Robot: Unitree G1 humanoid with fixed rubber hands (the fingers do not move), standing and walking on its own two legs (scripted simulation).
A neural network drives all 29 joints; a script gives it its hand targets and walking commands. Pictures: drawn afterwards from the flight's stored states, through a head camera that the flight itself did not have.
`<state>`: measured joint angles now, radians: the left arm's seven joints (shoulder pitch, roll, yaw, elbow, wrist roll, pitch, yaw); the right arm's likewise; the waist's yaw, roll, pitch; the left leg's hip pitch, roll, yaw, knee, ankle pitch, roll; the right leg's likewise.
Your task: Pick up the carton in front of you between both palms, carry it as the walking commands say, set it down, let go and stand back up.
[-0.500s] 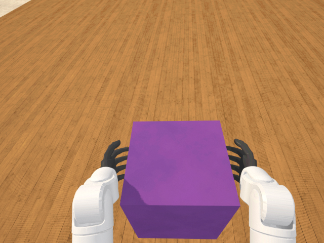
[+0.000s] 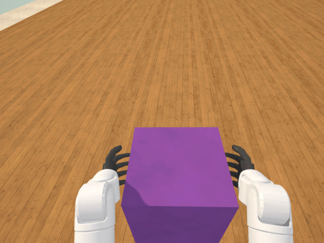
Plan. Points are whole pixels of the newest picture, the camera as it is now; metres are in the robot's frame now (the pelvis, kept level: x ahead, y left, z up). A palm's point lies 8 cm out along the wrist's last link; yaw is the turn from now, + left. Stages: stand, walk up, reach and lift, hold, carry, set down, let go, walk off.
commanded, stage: carry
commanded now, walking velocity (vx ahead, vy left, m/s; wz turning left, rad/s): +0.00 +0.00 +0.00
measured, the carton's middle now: (176, 188) +0.28 +0.00 +0.00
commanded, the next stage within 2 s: hold in 0.98 s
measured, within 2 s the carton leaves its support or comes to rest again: neither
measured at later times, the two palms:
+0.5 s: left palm (111, 197) +0.23 +0.15 +0.06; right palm (246, 198) +0.23 -0.15 +0.06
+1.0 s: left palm (112, 198) +0.24 +0.15 +0.05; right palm (244, 199) +0.24 -0.15 +0.05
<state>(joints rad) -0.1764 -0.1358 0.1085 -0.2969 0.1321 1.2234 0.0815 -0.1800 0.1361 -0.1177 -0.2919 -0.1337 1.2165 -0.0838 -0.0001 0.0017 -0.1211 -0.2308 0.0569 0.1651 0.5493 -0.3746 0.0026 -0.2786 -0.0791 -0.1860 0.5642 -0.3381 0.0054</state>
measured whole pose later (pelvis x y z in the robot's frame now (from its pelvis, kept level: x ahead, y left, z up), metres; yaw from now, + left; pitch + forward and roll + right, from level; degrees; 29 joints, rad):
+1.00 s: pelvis -0.05 +0.00 +0.01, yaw +0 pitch +1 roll +0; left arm -0.23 -0.15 0.18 0.18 0.25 0.73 0.03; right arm -0.23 0.15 -0.18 0.18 -0.25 0.73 -0.03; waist 0.00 0.00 -0.08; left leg -0.24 0.05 0.16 0.50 -0.26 0.02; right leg -0.28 -0.07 -0.16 0.49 -0.20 -0.01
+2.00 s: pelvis -0.08 -0.01 +0.00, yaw +1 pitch -4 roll +0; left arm -0.51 -0.20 0.49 0.54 0.46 0.54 -0.04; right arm -0.52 0.21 -0.49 0.52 -0.44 0.56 0.01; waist 0.00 0.01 0.07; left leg -0.23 -0.03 -0.07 0.57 -0.28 0.00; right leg -0.26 0.04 0.04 0.56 -0.24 -0.01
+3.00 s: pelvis -0.14 -0.01 -0.24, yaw +1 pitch +46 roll +0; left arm -0.97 0.03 0.42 0.71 0.18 0.25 0.03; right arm -0.94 0.07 -0.45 0.63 -0.19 0.25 -0.11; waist 0.01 -0.01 -0.15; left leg -1.93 -0.12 -0.08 1.66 -0.53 -0.04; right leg -1.95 0.12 0.09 1.64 -0.48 0.05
